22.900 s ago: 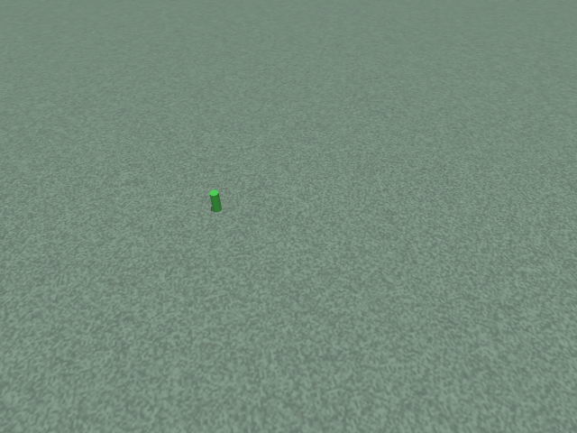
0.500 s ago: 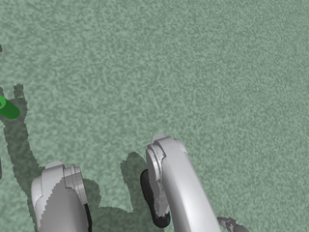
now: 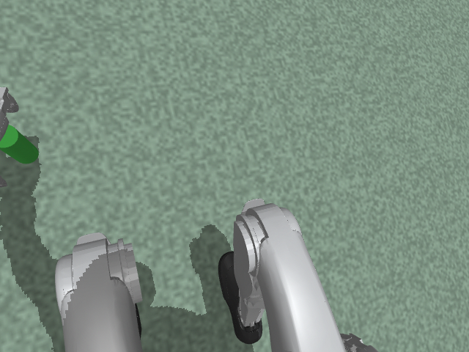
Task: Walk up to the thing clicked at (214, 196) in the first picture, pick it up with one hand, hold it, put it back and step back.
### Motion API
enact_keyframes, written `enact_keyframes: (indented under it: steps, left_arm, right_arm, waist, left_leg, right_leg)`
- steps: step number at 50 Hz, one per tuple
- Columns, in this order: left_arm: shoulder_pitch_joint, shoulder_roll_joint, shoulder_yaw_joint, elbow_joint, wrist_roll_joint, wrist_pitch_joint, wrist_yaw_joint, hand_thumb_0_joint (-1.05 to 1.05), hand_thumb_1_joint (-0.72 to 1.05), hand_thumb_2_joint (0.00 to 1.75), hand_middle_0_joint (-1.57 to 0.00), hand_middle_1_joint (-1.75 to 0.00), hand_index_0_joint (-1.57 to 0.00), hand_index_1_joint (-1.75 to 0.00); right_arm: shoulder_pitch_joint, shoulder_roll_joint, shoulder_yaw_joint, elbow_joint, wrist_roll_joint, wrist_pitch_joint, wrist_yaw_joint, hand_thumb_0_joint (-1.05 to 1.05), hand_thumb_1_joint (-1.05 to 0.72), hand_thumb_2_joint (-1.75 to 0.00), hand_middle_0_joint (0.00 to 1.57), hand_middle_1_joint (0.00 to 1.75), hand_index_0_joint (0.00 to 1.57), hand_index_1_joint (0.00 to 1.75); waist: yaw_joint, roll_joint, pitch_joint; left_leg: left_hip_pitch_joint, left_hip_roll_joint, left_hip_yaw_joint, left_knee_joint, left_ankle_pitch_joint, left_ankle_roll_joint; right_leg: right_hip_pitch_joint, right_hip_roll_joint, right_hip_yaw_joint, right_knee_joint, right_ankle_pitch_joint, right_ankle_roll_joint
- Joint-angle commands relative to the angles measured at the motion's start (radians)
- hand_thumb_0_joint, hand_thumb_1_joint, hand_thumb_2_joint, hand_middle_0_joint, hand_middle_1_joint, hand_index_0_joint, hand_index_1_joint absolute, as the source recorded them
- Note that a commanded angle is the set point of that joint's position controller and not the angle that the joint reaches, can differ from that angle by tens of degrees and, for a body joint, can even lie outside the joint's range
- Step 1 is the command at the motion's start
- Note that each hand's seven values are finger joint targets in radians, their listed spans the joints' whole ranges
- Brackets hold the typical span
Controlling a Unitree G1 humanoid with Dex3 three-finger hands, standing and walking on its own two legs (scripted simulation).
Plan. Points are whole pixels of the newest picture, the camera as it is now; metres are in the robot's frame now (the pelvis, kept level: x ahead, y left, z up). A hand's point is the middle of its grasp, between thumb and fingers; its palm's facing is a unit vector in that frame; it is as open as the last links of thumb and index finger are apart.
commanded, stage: rest palm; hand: left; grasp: from above
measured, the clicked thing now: (16, 145) +0.51 +0.30 -0.27
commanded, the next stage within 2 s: close in 1.32 s
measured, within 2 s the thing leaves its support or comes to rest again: neither
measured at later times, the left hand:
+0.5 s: hand (7, 140) +0.50 +0.29 -0.21, palm faces -0.46 -0.10 -0.88, open 13.7 cm
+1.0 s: hand (7, 143) +0.50 +0.30 -0.23, palm faces -0.44 -0.10 -0.89, open 12.6 cm
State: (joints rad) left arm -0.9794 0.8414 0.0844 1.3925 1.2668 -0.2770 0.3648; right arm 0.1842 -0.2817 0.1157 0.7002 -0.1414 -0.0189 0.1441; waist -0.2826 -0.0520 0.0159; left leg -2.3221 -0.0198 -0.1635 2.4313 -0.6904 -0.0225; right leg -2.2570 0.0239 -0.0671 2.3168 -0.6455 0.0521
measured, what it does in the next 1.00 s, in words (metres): stands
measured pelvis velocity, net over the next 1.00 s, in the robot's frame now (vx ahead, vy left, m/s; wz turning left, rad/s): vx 0.00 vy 0.01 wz -0.07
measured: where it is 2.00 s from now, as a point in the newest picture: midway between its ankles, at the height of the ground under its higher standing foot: (188, 333)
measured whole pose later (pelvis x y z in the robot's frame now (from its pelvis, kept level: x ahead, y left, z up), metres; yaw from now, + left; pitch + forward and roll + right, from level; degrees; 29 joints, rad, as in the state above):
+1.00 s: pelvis +0.00 +0.01 -0.01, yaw -4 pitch +30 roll -13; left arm -1.13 1.01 0.10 1.68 1.31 -0.22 0.48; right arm 0.14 -0.32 0.25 0.65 -0.20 -0.12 0.17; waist -0.40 -0.09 0.10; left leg -2.35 -0.01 -0.22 2.51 -0.71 -0.01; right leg -2.26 0.05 -0.12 2.33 -0.64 0.07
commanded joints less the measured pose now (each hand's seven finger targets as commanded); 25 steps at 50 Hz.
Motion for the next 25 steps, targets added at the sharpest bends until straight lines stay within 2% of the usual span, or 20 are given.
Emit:
enact_keyframes:
  steps: [1, 2, 4, 5, 7, 8, 9, 11, 12, 14, 16, 17, 19, 21, 23, 25]
  left_arm:
    - [-0.475, 0.182, -0.008, -0.05, 0.011, 0.047, 0.104, 0.0, -0.5, 1.0, -0.09, -0.99, -0.09, -0.99]
    - [-0.472, 0.175, -0.018, -0.005, 0.02, 0.059, 0.109, 0.0, -0.48, 1.01, -0.1, -1.0, -0.09, -1.0]
    - [-0.467, 0.2, -0.017, 0.062, 0.031, 0.08, 0.109, 0.0, -0.44, 1.07, -0.13, -1.04, -0.13, -1.04]
    - [-0.451, 0.213, -0.014, 0.088, 0.03, 0.087, 0.11, 0.0, -0.43, 1.08, -0.13, -1.05, -0.13, -1.06]
    - [-0.441, 0.199, -0.019, 0.122, 0.028, 0.101, 0.1, 0.0, -0.44, 1.02, -0.11, -1.05, -0.12, -1.04]
    - [-0.445, 0.188, -0.03, 0.122, 0.024, 0.107, 0.095, 0.0, -0.45, 0.98, -0.1, -1.05, -0.11, -1.03]
    - [-0.463, 0.21, -0.021, 0.108, 0.019, 0.109, 0.09, 0.0, -0.46, 0.98, -0.09, -1.06, -0.11, -1.04]
    - [-0.442, 0.274, 0.011, 0.095, 0.004, 0.109, 0.092, 0.0, -0.45, 0.97, -0.09, -1.05, -0.11, -1.03]
    - [-0.423, 0.282, 0.01, 0.1, 0.014, 0.112, 0.086, 0.0, -0.48, 0.98, -0.09, -1.04, -0.1, -1.03]
    - [-0.416, 0.289, 0.019, 0.095, 0.006, 0.113, 0.079, 0.0, -0.47, 0.99, -0.1, -1.04, -0.11, -1.03]
    - [-0.422, 0.307, 0.028, 0.068, -0.014, 0.106, 0.081, 0.0, -0.5, 1.0, -0.08, -1.03, -0.09, -1.03]
    - [-0.422, 0.32, 0.029, 0.052, -0.012, 0.101, 0.082, 0.0, -0.5, 1.0, -0.08, -1.03, -0.09, -1.03]
    - [-0.406, 0.334, 0.038, 0.05, -0.012, 0.095, 0.086, 0.0, -0.51, 0.99, -0.08, -1.02, -0.08, -1.02]
    - [-0.424, 0.348, 0.045, 0.037, -0.01, 0.084, 0.087, 0.0, -0.52, 1.0, -0.08, -1.01, -0.08, -1.01]
    - [-0.426, 0.365, 0.051, 0.018, -0.008, 0.07, 0.089, 0.0, -0.51, 1.03, -0.1, -1.01, -0.09, -1.02]
    - [-0.405, 0.346, 0.037, 0.039, -0.011, 0.063, 0.093, 0.0, -0.47, 1.05, -0.12, -1.02, -0.12, -1.02]
  right_arm:
    - [0.213, -0.266, -0.076, 0.034, -0.016, -0.018, -0.021, 0.0, -0.9, -0.9, 0.2, 0.3, 0.2, 0.3]
    - [0.213, -0.269, -0.072, 0.042, -0.018, -0.022, -0.022, 0.0, -0.9, -0.9, 0.2, 0.3, 0.2, 0.3]
    - [0.215, -0.281, -0.061, 0.041, -0.022, -0.032, -0.017, 0.0, -0.9, -0.9, 0.2, 0.3, 0.2, 0.3]
    - [0.203, -0.287, -0.056, 0.039, -0.019, -0.035, -0.018, 0.0, -0.9, -0.9, 0.2, 0.3, 0.2, 0.3]
    - [0.202, -0.291, -0.05, 0.027, -0.022, -0.042, -0.013, 0.0, -0.89, -0.9, 0.2, 0.3, 0.2, 0.3]
    - [0.194, -0.289, -0.044, 0.022, -0.021, -0.045, -0.012, 0.0, -0.89, -0.9, 0.2, 0.3, 0.2, 0.3]
    - [0.2, -0.292, -0.04, 0.017, -0.023, -0.048, -0.01, 0.0, -0.9, -0.9, 0.2, 0.3, 0.2, 0.3]
    - [0.195, -0.295, -0.031, 0.003, -0.02, -0.051, -0.01, 0.0, -0.9, -0.9, 0.2, 0.3, 0.2, 0.3]
    - [0.197, -0.29, -0.025, 0.002, -0.024, -0.052, -0.006, 0.0, -0.9, -0.9, 0.2, 0.3, 0.2, 0.3]
    - [0.201, -0.291, -0.02, -0.011, -0.024, -0.053, -0.002, 0.0, -0.9, -0.9, 0.2, 0.3, 0.2, 0.3]
    - [0.188, -0.295, -0.015, -0.016, -0.021, -0.054, -0.002, 0.0, -0.9, -0.9, 0.2, 0.3, 0.2, 0.3]
    - [0.184, -0.296, -0.011, -0.018, -0.02, -0.053, -0.003, 0.0, -0.9, -0.9, 0.2, 0.3, 0.2, 0.3]
    - [0.188, -0.299, -0.007, -0.018, -0.024, -0.052, -0.002, 0.0, -0.9, -0.9, 0.2, 0.3, 0.2, 0.3]
    - [0.2, -0.306, -0.005, -0.021, -0.026, -0.055, 0.001, 0.0, -0.9, -0.9, 0.2, 0.3, 0.2, 0.3]
    - [0.198, -0.309, 0.0, -0.019, -0.029, -0.058, 0.002, 0.0, -0.9, -0.9, 0.2, 0.3, 0.2, 0.3]
    - [0.199, -0.306, 0.006, -0.013, -0.03, -0.06, 0.003, 0.0, -0.9, -0.9, 0.2, 0.3, 0.2, 0.3]
  waist:
    - [-0.081, 0.431, -0.663]
    - [-0.084, 0.414, -0.643]
    - [-0.085, 0.408, -0.607]
    - [-0.066, 0.417, -0.597]
    - [-0.087, 0.408, -0.592]
    - [-0.087, 0.406, -0.611]
    - [-0.1, 0.397, -0.636]
    - [-0.078, 0.396, -0.656]
    - [-0.076, 0.397, -0.66]
    - [-0.086, 0.395, -0.664]
    - [-0.078, 0.395, -0.685]
    - [-0.077, 0.413, -0.697]
    - [-0.073, 0.45, -0.682]
    - [-0.095, 0.43, -0.647]
    - [-0.091, 0.442, -0.648]
    - [-0.091, 0.432, -0.659]
  left_leg:
    - [0.536, 0.011, 0.103, -0.262, 0.13, 0.041]
    - [0.52, 0.01, 0.103, -0.257, 0.128, 0.042]
    - [0.511, 0.009, 0.096, -0.258, 0.134, 0.043]
    - [0.5, 0.01, 0.091, -0.268, 0.137, 0.04]
    - [0.524, 0.012, 0.076, -0.264, 0.171, 0.035]
    - [0.533, 0.013, 0.081, -0.251, 0.196, 0.037]
    - [0.528, 0.011, 0.085, -0.238, 0.204, 0.042]
    - [0.502, 0.01, 0.09, -0.233, 0.225, 0.045]
    - [0.493, 0.012, 0.099, -0.22, 0.236, 0.049]
    - [0.482, 0.014, 0.097, -0.218, 0.247, 0.049]
    - [0.484, 0.017, 0.093, -0.215, 0.238, 0.05]
    - [0.493, 0.019, 0.091, -0.213, 0.245, 0.047]
    - [0.502, 0.019, 0.09, -0.223, 0.246, 0.041]
    - [0.474, 0.021, 0.087, -0.205, 0.229, 0.046]
    - [0.477, 0.024, 0.085, -0.199, 0.224, 0.044]
    - [0.475, 0.026, 0.08, -0.197, 0.219, 0.045]
  right_leg:
    - [0.259, 0.027, -0.116, -0.223, 0.165, -0.087]
    - [0.252, 0.029, -0.117, -0.223, 0.164, -0.086]
    - [0.247, 0.024, -0.124, -0.212, 0.167, -0.085]
    - [0.24, 0.022, -0.127, -0.2, 0.17, -0.086]
    - [0.249, 0.017, -0.133, -0.186, 0.198, -0.081]
    - [0.265, 0.023, -0.131, -0.186, 0.22, -0.083]
    - [0.293, 0.026, -0.129, -0.19, 0.23, -0.082]
    - [0.347, 0.025, -0.124, -0.186, 0.25, -0.08]
    - [0.382, 0.028, -0.118, -0.192, 0.265, -0.075]
    - [0.398, 0.03, -0.12, -0.192, 0.273, -0.074]
    - [0.401, 0.033, -0.12, -0.192, 0.265, -0.074]
    - [0.411, 0.035, -0.12, -0.188, 0.272, -0.075]
    - [0.405, 0.036, -0.124, -0.18, 0.268, -0.079]
    - [0.39, 0.036, -0.128, -0.184, 0.256, -0.077]
    - [0.39, 0.037, -0.129, -0.182, 0.25, -0.078]
    - [0.406, 0.042, -0.131, -0.183, 0.248, -0.076]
